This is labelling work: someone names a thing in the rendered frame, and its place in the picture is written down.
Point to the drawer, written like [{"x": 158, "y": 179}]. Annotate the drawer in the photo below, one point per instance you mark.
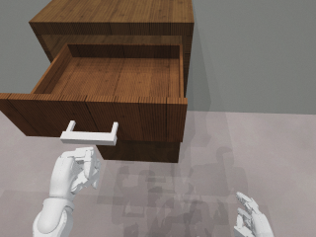
[{"x": 138, "y": 85}]

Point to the robot left hand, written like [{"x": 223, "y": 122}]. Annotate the robot left hand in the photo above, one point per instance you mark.
[{"x": 82, "y": 163}]

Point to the handle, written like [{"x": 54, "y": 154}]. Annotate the handle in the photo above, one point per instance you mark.
[{"x": 89, "y": 138}]

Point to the robot right hand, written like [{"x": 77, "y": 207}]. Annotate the robot right hand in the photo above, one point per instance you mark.
[{"x": 257, "y": 224}]

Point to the cabinet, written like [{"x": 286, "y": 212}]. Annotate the cabinet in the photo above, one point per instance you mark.
[{"x": 120, "y": 21}]

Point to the robot left forearm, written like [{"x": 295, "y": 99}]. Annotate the robot left forearm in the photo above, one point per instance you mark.
[{"x": 55, "y": 219}]

